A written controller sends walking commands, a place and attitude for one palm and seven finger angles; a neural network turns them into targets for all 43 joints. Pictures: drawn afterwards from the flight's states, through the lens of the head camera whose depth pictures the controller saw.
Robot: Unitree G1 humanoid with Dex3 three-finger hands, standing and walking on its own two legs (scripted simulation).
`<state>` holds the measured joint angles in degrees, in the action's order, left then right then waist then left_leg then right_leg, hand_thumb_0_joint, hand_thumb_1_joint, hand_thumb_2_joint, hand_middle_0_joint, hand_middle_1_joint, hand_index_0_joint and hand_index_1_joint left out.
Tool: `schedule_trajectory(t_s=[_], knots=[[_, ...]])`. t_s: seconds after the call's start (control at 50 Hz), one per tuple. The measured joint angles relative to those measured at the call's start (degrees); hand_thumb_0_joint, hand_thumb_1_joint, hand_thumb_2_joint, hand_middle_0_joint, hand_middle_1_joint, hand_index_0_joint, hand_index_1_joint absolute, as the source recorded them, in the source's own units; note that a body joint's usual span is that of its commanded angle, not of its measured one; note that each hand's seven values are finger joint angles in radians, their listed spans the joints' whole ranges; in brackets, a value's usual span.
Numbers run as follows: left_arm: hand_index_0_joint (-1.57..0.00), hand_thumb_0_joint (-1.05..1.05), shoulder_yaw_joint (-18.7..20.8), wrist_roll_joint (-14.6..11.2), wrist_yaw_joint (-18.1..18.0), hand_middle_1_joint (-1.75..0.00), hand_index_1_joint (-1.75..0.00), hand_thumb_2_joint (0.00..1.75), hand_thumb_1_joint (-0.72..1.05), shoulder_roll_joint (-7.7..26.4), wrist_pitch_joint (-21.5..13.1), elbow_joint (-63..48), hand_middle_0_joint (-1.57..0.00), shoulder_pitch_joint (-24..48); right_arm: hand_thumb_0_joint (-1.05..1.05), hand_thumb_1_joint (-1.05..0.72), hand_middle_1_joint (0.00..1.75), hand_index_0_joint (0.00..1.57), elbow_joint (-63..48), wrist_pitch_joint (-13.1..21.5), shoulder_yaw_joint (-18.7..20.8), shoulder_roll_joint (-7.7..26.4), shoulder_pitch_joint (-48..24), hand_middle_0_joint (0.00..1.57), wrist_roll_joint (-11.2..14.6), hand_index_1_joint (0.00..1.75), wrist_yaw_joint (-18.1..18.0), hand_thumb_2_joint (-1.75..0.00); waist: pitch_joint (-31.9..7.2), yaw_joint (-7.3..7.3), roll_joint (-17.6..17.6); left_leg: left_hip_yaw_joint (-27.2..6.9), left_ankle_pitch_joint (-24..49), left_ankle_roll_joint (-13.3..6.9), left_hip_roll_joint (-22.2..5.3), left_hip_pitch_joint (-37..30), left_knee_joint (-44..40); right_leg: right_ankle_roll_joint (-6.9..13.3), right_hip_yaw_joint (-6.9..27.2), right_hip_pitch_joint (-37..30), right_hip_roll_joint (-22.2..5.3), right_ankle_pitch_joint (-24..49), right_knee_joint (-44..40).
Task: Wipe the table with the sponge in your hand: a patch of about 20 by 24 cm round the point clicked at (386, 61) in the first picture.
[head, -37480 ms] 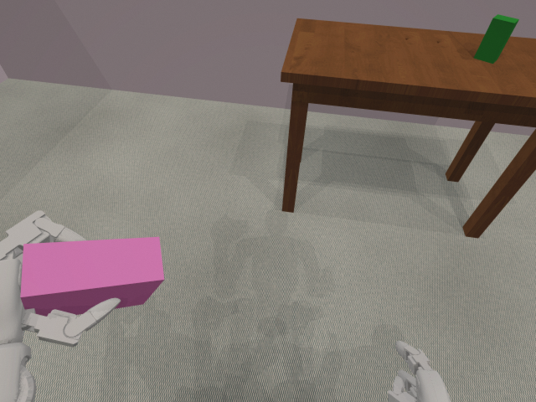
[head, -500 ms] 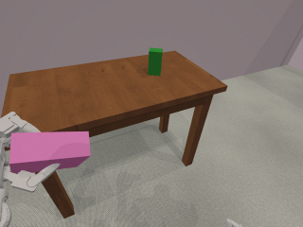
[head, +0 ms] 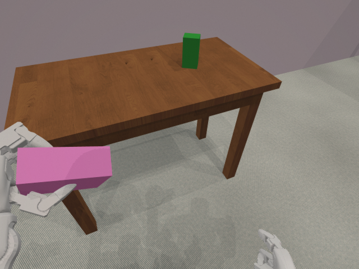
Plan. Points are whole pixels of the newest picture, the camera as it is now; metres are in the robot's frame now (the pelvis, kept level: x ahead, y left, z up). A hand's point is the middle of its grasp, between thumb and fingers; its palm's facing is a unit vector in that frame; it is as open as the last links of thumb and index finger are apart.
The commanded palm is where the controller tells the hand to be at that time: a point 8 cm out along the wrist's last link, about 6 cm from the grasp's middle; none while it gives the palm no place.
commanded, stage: stop stepping back and stand still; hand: left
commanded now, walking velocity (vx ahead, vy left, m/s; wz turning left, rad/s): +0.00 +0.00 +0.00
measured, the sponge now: (78, 170) +0.24 +0.19 +0.17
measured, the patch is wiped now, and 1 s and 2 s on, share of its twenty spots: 1.00 1.00 1.00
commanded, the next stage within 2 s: stand and wait in 0.48 s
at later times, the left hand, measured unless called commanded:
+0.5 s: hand (54, 155) +0.26 +0.24 +0.18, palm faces +0.33 -0.87 -0.37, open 9.4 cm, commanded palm +0.20 +0.29 +0.21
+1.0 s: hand (35, 158) +0.25 +0.26 +0.19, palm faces +0.37 -0.85 -0.36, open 9.4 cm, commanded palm +0.19 +0.30 +0.21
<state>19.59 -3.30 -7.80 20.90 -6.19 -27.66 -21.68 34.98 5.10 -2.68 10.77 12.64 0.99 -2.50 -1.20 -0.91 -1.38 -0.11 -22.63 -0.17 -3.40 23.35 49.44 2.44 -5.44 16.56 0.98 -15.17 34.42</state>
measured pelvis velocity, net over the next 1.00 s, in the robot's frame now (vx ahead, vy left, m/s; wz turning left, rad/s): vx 0.02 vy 0.03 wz -0.02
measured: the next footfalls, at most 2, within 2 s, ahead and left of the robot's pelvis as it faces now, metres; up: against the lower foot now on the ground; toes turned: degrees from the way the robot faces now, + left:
none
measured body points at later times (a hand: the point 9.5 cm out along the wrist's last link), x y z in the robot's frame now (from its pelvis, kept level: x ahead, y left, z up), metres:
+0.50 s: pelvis +0.04 +0.01 +0.01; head +0.05 +0.02 +0.46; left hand +0.24 +0.28 +0.20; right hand +0.22 -0.21 -0.06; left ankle +0.05 +0.13 -0.72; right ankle +0.03 -0.10 -0.72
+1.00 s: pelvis +0.02 +0.03 +0.02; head +0.03 +0.03 +0.47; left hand +0.22 +0.30 +0.21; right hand +0.20 -0.20 -0.06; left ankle +0.05 +0.13 -0.72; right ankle +0.03 -0.10 -0.72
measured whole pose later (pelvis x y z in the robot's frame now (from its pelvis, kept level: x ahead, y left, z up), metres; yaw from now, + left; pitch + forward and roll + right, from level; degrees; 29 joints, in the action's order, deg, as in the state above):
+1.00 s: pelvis +0.02 +0.03 +0.02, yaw -1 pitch -1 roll -1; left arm 19.0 -3.1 -8.8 21.1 -7.1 -30.5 -26.2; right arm 34.7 2.7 -1.7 11.2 10.2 0.6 -3.4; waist 0.6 -0.2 -0.3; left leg 2.0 -13.2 -0.7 -1.5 14.8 28.4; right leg -0.5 -2.4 11.8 -0.3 -12.4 24.7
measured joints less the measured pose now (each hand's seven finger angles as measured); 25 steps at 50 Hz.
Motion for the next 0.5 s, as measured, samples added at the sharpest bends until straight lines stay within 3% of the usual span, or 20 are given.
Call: schedule_trajectory(t_s=[0.06, 0.12, 0.2, 0.3, 0.42, 0.5], knots=[[-0.83, -0.02, -2.06, 0.06, 0.92, -1.41, -1.42, 1.09, -0.49, -1.70, 0.58, -2.30, -0.79, -3.18, 0.01, -0.90, 0.30, 0.20, 1.68, -1.00, 0.45, 0.36, -0.25, 0.20, -0.01, 0.30, 0.37, -0.90, 0.70, 0.71, 1.30, 1.42, 0.14, -0.52, 0.98, -0.54, -0.59, -0.52, 0.75, -1.25, -0.61, 0.01, -2.12], [-0.83, -0.02, -1.81, -0.04, 0.37, -1.41, -1.42, 1.09, -0.49, -1.15, -0.41, -6.69, -0.79, -7.05, 0.01, -0.90, 0.30, 0.20, 0.52, -0.96, 0.75, 1.23, 0.38, 0.20, -0.48, 0.30, -0.49, -0.90, 0.97, 0.40, 1.40, 0.57, 4.80, -1.27, 0.59, -5.56, -14.57, -1.22, 0.76, -1.00, -0.44, -0.76, -1.60], [-0.83, -0.02, 0.24, 0.24, -0.99, -1.41, -1.42, 1.09, -0.49, 1.21, -1.29, -6.70, -0.80, -6.10, 0.01, -0.90, 0.30, 0.20, 0.71, -0.87, 1.44, 0.59, -0.20, 0.20, -0.18, 0.30, -1.59, -0.90, 2.29, 1.44, 2.81, 1.37, 7.15, 0.30, 1.76, -6.65, -15.89, -1.96, 2.34, -1.52, -1.36, -1.50, -1.20], [-0.83, -0.02, 1.99, 0.59, -1.48, -1.41, -1.42, 1.09, -0.49, 0.85, -1.18, -2.61, -0.79, -2.60, 0.01, -0.90, 0.30, 0.20, 0.65, -0.15, 1.00, 0.26, -1.42, 0.20, -0.11, 0.30, -1.18, -0.90, 2.13, 1.48, 1.05, 1.04, 7.64, 0.51, 1.39, -7.59, -17.89, -1.85, 2.02, -3.41, -0.83, -0.18, -5.11], [-0.83, -0.02, -0.60, 0.35, -0.48, -1.41, -1.42, 1.09, -0.49, -1.21, -0.58, -1.90, -0.79, -3.32, 0.01, -0.90, 0.30, 0.20, -0.17, -0.66, 0.88, -0.02, -3.57, 0.20, -0.22, 0.30, -0.36, -0.90, 2.02, 0.65, 0.70, 1.62, 7.51, 0.51, 1.22, -8.42, -18.91, -1.93, 2.59, -4.16, -0.64, 0.11, -6.49], [-0.83, -0.02, -1.61, 0.25, 0.00, -1.41, -1.42, 1.09, -0.49, -0.42, -0.64, -3.46, -0.79, -5.21, 0.01, -0.90, 0.30, 0.20, -1.02, -1.28, 0.97, 0.03, -4.08, 0.20, -0.30, 0.30, -0.48, -0.90, 2.03, 0.29, 1.23, 1.83, 7.69, 0.41, 1.34, -8.79, -19.68, -2.04, 2.78, -4.40, -0.74, 0.24, -7.08]])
